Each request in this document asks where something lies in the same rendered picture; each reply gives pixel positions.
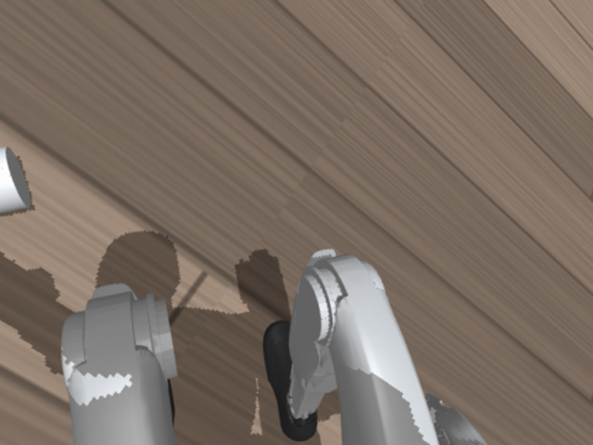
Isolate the can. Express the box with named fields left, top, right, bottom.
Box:
left=0, top=146, right=31, bottom=213

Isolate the right robot hand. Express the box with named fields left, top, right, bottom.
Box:
left=424, top=393, right=487, bottom=445

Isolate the right robot foot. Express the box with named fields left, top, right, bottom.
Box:
left=263, top=321, right=318, bottom=441

